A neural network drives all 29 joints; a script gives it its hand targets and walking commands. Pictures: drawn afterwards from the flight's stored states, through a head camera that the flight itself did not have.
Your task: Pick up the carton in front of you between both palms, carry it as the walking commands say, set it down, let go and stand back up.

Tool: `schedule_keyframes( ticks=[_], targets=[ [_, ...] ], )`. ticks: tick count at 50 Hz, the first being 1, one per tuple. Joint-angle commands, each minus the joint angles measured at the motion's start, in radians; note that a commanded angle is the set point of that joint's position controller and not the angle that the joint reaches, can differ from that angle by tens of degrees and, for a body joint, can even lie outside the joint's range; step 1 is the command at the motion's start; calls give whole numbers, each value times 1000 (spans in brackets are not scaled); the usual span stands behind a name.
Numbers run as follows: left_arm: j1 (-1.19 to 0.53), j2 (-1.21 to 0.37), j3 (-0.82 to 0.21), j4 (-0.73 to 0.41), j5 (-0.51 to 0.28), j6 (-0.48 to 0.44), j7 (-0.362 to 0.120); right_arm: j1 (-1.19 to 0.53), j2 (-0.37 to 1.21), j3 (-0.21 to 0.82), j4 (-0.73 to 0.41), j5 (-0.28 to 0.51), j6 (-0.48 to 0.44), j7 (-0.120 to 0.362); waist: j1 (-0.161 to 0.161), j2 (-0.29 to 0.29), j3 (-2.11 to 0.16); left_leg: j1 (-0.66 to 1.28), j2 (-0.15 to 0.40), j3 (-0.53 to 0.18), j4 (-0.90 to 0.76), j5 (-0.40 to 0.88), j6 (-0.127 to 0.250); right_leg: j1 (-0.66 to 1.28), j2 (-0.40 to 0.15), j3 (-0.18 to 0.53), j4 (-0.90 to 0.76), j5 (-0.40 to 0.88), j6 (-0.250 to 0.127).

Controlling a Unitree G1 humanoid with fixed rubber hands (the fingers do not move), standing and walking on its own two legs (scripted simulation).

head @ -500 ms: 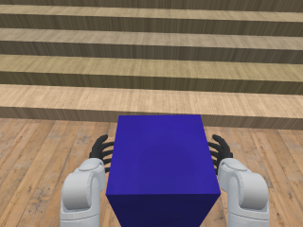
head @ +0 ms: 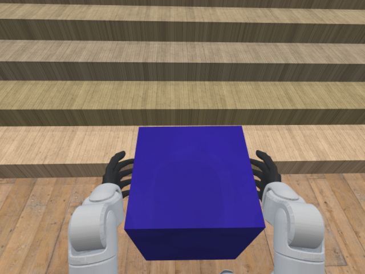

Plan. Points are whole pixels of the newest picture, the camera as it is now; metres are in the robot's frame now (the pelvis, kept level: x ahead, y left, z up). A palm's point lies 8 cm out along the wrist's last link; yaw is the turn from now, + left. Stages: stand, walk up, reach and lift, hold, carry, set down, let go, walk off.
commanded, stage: carry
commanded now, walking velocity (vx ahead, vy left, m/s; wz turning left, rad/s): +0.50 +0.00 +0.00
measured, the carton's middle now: (190, 198) +0.29 -0.01 +0.02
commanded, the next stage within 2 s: none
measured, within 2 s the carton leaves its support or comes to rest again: neither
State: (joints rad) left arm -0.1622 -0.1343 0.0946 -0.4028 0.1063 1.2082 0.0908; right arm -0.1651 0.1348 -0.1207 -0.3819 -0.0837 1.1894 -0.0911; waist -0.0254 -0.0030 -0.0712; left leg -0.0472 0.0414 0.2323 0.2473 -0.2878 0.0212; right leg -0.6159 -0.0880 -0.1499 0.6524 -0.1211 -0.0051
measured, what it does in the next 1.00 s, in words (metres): walks ahead: right foot, then left foot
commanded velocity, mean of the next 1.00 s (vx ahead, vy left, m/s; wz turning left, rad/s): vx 0.50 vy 0.00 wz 0.00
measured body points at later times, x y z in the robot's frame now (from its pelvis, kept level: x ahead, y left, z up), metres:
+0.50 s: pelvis +0.34 -0.02 +0.00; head +0.35 -0.03 +0.45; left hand +0.64 +0.14 +0.14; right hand +0.66 -0.16 +0.13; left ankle +0.47 +0.12 -0.71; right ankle +0.23 -0.10 -0.75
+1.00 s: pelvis +0.65 +0.01 -0.01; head +0.74 +0.02 +0.43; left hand +1.06 +0.17 +0.12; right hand +1.06 -0.14 +0.12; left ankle +0.56 +0.08 -0.75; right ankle +0.71 -0.09 -0.65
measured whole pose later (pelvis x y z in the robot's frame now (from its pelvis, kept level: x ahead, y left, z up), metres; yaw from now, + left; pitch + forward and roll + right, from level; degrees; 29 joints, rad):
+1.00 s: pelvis +0.65 +0.01 -0.01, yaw +2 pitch +7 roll -1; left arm -0.87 -0.02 0.33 -0.07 0.08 1.33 0.13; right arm -0.85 0.05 -0.31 -0.05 -0.07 1.29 -0.15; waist -0.06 0.00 0.07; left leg -0.23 0.00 0.14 0.49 -0.39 0.06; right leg -0.83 -0.05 -0.09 1.22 -0.36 -0.08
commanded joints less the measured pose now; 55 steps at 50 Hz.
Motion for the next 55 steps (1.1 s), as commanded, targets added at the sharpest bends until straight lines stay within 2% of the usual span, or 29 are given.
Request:
schedule_keyframes(
  ticks=[1,3,5,6,7,8,9,11,13,15,20,24,27,29,30,31,32,33,34,35,36,38,43,44,46,47,50,53,55],
  targets=[
    [-384,-888,-700,-13,-350,4,-229,-388,862,718,-35,387,26,276,3,162,-143,159,199,-82,-36,496,81,42,35,-67,-123,88,-15],
    [-402,-877,-698,-9,-362,13,-240,-401,852,719,-32,380,31,275,8,165,-134,154,202,-54,29,581,62,140,48,-88,-160,98,-33],
    [-407,-870,-690,-2,-374,15,-249,-425,842,723,-40,380,36,272,33,125,-202,68,152,20,268,629,23,418,117,-153,-206,6,-37],
    [-418,-866,-686,-8,-383,16,-253,-455,830,725,-56,383,37,269,54,66,-261,-80,124,15,457,453,3,624,34,-48,-202,-76,-37],
    [-449,-843,-672,-11,-384,10,-256,-499,834,739,-99,396,47,263,61,-187,-354,-384,29,-29,786,182,-49,865,-263,438,-307,-317,-172],
    [-445,-865,-679,-11,-398,7,-256,-526,816,739,-127,400,48,261,60,-316,-342,-583,-58,-115,961,-185,-46,902,-347,705,-458,-233,-246],
    [-490,-880,-687,-61,-418,8,-254,-546,841,742,-126,404,44,256,51,-230,-333,-628,11,-211,1058,-179,-14,886,-339,597,-432,-90,-228],
    [-532,-911,-699,-110,-436,7,-248,-554,872,737,-147,406,36,247,43,-63,-329,-614,86,-237,1002,-62,16,775,-276,397,-391,113,-167],
    [-532,-908,-699,-139,-443,10,-242,-523,883,731,-153,398,34,235,40,-66,-347,-552,97,-216,893,12,9,719,-238,263,-414,150,-127],
    [-516,-878,-697,-158,-446,21,-243,-487,869,724,-151,375,35,221,42,-93,-343,-557,79,-178,803,30,-2,728,-215,190,-427,174,-126],
    [-606,-746,-680,-135,-450,58,-242,-597,769,722,-144,368,67,199,55,-122,-239,-648,55,-106,552,144,-21,745,-165,79,-434,223,-140],
    [-787,-624,-646,-37,-439,86,-218,-811,657,698,-73,398,109,190,73,-140,-166,-591,19,-59,383,229,4,696,-133,25,-412,249,-144],
    [-959,-592,-600,64,-447,116,-197,-978,605,636,29,426,144,182,48,-162,-145,-487,15,-62,325,250,47,667,-142,6,-359,291,-123],
    [-1076,-591,-564,141,-456,136,-185,-1075,597,580,123,441,160,178,-3,-121,-221,-266,-48,-4,261,199,60,634,-99,-66,-134,445,-87],
    [-1131,-593,-544,184,-459,147,-178,-1102,589,548,185,446,167,177,-31,-35,-304,-62,-63,-12,256,126,55,551,-49,-79,77,372,-68],
    [-1191,-600,-525,226,-464,157,-172,-1140,581,518,229,453,174,176,-48,129,-393,113,156,-339,212,-6,90,372,-1,-56,329,85,-36],
    [-1253,-632,-507,252,-470,164,-165,-1215,587,497,263,459,171,177,-49,366,-445,308,332,-764,92,-60,217,48,145,31,558,-384,-15],
    [-1314,-656,-487,279,-477,166,-158,-1242,629,485,294,482,174,178,-43,328,-440,316,324,-768,69,-16,228,-47,116,137,694,-409,-37],
    [-1360,-702,-477,295,-487,165,-153,-1302,682,481,292,503,172,183,-49,259,-417,279,298,-668,117,180,223,-94,91,153,738,-364,-55],
    [-1392,-754,-464,315,-496,161,-149,-1355,738,479,291,522,170,188,-41,134,-420,250,276,-566,151,338,202,-102,60,166,701,-295,-60],
    [-1422,-796,-452,327,-494,155,-146,-1423,799,482,287,536,164,192,-35,83,-424,218,264,-492,159,457,187,-92,39,167,651,-254,-57],
    [-1458,-858,-425,350,-484,146,-141,-1500,880,463,293,544,153,195,-23,90,-468,220,250,-419,153,496,172,-69,30,157,575,-230,-48],
    [-1450,-921,-394,390,-429,118,-134,-1521,938,429,299,494,137,188,-35,96,-463,285,221,-313,168,622,204,-166,33,105,361,-198,-29],
    [-1440,-922,-396,383,-412,112,-133,-1506,935,431,290,479,132,185,-48,126,-476,317,225,-294,223,752,208,-182,55,56,393,-222,-30],
    [-1411,-915,-406,362,-386,101,-131,-1486,924,444,265,460,125,185,-56,163,-494,344,201,-245,272,843,207,-216,72,27,437,-206,-53],
    [-1410,-910,-413,340,-377,97,-131,-1469,915,454,248,450,120,184,-74,187,-499,422,219,-287,278,860,221,-304,66,25,511,-224,-69],
    [-1369,-885,-437,297,-357,93,-137,-1419,889,500,213,437,114,182,-126,158,-434,672,271,-416,302,835,249,-677,27,75,717,-351,-92],
    [-1312,-846,-432,327,-335,100,-143,-1389,884,552,231,488,111,186,-272,178,-312,1051,385,-631,388,1273,310,-1348,101,167,1432,-922,-106],
    [-1273,-805,-401,363,-307,100,-137,-1397,892,570,227,531,101,190,-311,141,-217,1179,417,-652,359,1297,259,-1641,125,272,1657,-1219,-131]
  ],
)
